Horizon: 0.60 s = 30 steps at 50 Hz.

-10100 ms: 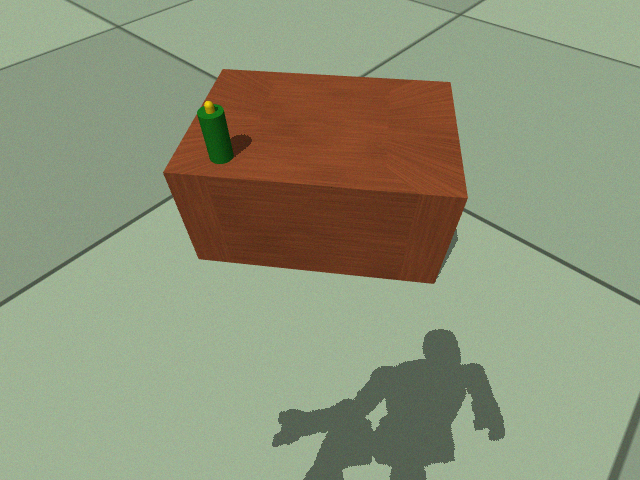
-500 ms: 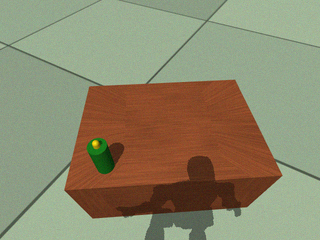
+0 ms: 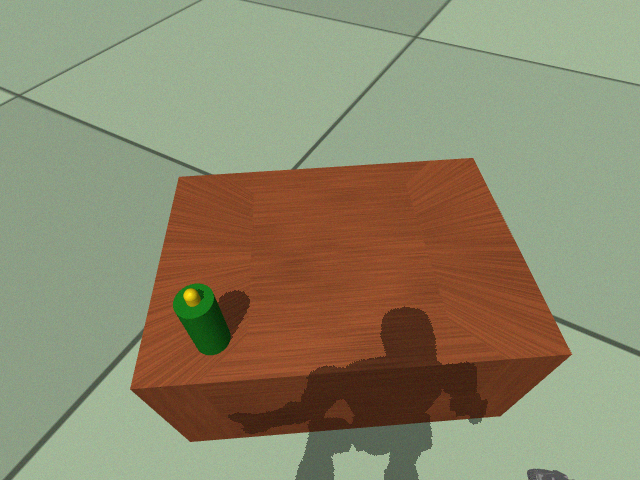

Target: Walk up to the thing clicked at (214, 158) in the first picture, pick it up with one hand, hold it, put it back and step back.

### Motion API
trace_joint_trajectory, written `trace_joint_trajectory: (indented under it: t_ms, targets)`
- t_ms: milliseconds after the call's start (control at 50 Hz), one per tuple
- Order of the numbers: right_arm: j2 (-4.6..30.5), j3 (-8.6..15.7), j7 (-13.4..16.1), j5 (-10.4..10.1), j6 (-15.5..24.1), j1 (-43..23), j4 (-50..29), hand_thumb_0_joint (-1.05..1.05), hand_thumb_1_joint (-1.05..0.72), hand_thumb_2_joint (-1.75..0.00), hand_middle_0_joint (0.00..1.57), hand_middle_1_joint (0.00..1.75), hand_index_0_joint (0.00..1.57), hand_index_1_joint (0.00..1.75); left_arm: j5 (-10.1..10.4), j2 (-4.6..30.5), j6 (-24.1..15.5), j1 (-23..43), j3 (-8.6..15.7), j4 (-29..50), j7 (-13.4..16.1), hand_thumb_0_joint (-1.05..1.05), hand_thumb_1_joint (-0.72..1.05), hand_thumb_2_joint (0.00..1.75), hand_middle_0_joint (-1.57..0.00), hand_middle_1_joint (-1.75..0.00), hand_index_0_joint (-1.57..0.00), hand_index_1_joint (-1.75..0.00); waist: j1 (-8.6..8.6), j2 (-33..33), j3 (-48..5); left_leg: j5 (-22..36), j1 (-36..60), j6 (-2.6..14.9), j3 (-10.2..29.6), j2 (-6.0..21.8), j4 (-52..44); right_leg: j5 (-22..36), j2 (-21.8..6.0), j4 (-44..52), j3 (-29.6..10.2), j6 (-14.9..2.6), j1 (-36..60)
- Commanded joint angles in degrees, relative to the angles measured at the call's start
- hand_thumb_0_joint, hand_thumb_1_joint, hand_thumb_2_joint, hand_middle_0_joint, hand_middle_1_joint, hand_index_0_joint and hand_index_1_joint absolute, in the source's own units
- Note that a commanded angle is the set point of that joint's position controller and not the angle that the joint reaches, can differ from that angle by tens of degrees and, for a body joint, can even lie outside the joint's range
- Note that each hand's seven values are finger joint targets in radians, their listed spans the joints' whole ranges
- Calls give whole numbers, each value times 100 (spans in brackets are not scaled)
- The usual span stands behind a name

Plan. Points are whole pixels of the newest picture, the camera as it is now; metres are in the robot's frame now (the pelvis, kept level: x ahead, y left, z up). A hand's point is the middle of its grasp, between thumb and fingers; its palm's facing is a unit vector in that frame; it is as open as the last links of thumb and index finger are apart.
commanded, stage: walk up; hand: left
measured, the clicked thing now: (202, 317) +0.45 +0.24 -0.23
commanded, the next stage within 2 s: stand in 0.08 s
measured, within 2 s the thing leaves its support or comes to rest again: neither
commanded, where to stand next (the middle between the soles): +0.05 +0.02 m, yaw +2 degrees
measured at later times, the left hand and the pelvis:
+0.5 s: hand out of the picture +0.08 +0.24 -0.16, palm faces -0.04 -0.94 -0.33, open 7.3 cm; pelvis +0.00 +0.00 +0.00, yaw +0 degrees
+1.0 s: hand out of the picture +0.07 +0.25 -0.16, palm faces -0.03 -0.94 -0.34, open 7.3 cm; pelvis +0.00 -0.01 +0.00, yaw +0 degrees
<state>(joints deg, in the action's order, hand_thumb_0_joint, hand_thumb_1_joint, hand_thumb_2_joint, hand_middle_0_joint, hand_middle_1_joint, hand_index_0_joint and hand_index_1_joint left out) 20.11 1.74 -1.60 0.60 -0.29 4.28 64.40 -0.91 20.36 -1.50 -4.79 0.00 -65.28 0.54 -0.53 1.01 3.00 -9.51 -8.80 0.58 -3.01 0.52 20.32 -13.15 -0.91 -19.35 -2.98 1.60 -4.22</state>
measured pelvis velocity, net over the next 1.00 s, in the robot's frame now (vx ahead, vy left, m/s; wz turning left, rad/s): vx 0.00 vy -0.01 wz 0.01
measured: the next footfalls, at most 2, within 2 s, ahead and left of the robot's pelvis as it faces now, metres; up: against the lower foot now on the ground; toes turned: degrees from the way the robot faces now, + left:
none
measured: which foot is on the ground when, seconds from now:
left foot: down 0.00-1.00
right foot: down 0.00-1.00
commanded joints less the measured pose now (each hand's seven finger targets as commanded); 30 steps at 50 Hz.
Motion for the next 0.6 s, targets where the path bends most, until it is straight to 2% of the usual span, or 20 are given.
trace_joint_trajectory:
  t_ms: [0,40,60,140,160,220,340,400,440,540,580]
  targets:
    - [1210,252,105,-10,101,-282,-353,0,-90,-90,20,30,20,30,11,1243,-130,229,235,342,89,0,90,90,-20,-30,-20,-30,7,-171,-569,930,663,124,617,666,-179,1194,-541,308,-315,-230,-330]
    - [1197,259,104,-4,98,-284,-354,0,-90,-90,20,30,20,30,2,1261,-123,264,245,352,93,0,90,90,-20,-30,-20,-30,-14,-168,-561,947,679,114,603,659,-178,1211,-534,300,-319,-231,-349]
    - [1099,181,129,-22,133,-311,-347,0,-90,-90,20,30,20,30,55,1184,-87,254,202,349,77,0,90,90,-20,-30,-20,-30,-47,-412,-496,1093,637,100,740,776,-297,1191,-575,315,-296,-208,-415]
    - [1203,175,156,-12,172,-345,-290,0,-90,-90,20,30,20,30,68,1145,-55,209,196,375,50,0,90,90,-20,-30,-20,-30,-14,-208,-471,1113,652,62,701,766,-321,1090,-588,374,-330,-202,-357]
    - [1222,186,157,-14,177,-348,-285,0,-90,-90,20,30,20,30,50,1158,-58,183,202,385,49,0,90,90,-20,-30,-20,-30,-5,-96,-604,1180,729,74,679,785,-276,1216,-613,362,-342,-209,-257]
    - [1164,144,162,-24,195,-318,-245,0,-90,-90,20,30,20,30,66,1196,-56,174,203,384,37,0,90,90,-20,-30,-20,-30,-18,-73,-549,1174,619,21,680,750,-346,1214,-612,389,-360,-219,-213]
    - [1199,134,177,-25,207,-342,-232,0,-90,-90,20,30,20,30,32,1201,-49,127,197,411,33,0,90,90,-20,-30,-20,-30,-11,-33,-700,1263,782,51,642,781,-297,1371,-645,407,-356,-229,-167]
    - [1170,113,179,-24,204,-299,-214,0,-90,-90,20,30,20,30,36,1193,-36,129,193,418,31,0,90,90,-20,-30,-20,-30,-24,-31,-562,1134,641,32,661,766,-368,1200,-616,437,-327,-231,-211]
    - [1216,128,178,-24,209,-294,-220,0,-90,-90,20,30,20,30,34,1161,-48,86,188,421,31,0,90,90,-20,-30,-20,-30,-28,-69,-627,1277,742,54,644,788,-309,1355,-633,429,-323,-224,-207]
    - [1206,113,180,-27,201,-316,-220,0,-90,-90,20,30,20,30,40,1151,-39,51,190,427,27,0,90,90,-20,-30,-20,-30,0,-81,-479,1068,656,49,653,767,-350,1173,-623,485,-334,-241,-277]
    - [1189,108,179,-19,187,-297,-222,0,-90,-90,20,30,20,30,40,1162,-32,53,196,419,29,0,90,90,-20,-30,-20,-30,-10,-161,-295,797,514,36,662,736,-401,942,-612,537,-335,-228,-342]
